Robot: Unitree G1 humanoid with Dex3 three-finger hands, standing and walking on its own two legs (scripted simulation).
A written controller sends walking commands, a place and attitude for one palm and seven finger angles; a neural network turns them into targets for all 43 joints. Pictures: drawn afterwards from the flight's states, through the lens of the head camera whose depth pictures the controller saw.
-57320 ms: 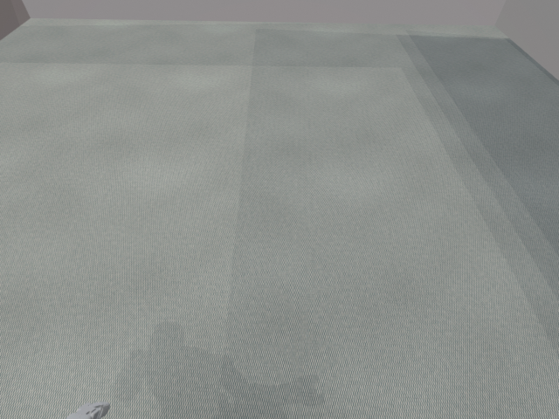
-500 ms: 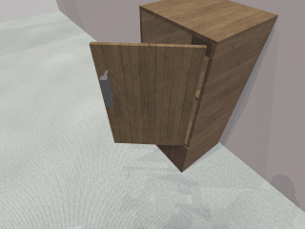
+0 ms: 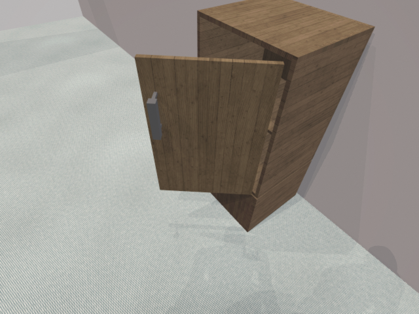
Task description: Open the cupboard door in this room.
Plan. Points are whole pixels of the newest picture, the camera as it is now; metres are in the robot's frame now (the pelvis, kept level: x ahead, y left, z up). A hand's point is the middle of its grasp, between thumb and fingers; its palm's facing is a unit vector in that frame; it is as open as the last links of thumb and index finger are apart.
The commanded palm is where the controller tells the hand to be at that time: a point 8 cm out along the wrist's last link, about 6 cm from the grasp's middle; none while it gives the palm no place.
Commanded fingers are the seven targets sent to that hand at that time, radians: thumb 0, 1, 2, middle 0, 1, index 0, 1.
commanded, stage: come to a stop and stand still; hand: left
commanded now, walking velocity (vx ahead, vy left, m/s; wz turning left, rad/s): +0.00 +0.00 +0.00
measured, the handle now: (156, 115) +0.66 +0.19 +0.00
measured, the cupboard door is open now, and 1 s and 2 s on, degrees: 49 49 49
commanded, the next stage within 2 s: look again from close up in 0.06 s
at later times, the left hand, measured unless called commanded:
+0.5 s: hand out of the picture -0.01 +0.17 -0.17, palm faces +0.04 -0.99 -0.16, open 7.4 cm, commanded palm none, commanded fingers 0.00 0.90 0.90 -0.20 -0.30 -0.20 -0.30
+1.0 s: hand out of the picture +0.04 +0.16 -0.18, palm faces +0.04 -0.99 -0.15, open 7.4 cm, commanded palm none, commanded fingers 0.00 0.90 0.90 -0.20 -0.30 -0.20 -0.30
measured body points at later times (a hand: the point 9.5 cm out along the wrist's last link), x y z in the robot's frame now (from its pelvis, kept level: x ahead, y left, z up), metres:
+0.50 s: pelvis +0.01 +0.01 +0.01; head +0.01 +0.02 +0.46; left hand -0.01 +0.22 -0.16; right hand +0.02 -0.22 -0.15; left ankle +0.07 +0.10 -0.73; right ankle +0.03 -0.12 -0.73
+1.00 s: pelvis +0.08 +0.00 +0.00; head +0.08 +0.01 +0.45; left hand +0.04 +0.21 -0.16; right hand +0.06 -0.22 -0.15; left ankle +0.07 +0.10 -0.73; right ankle +0.03 -0.12 -0.73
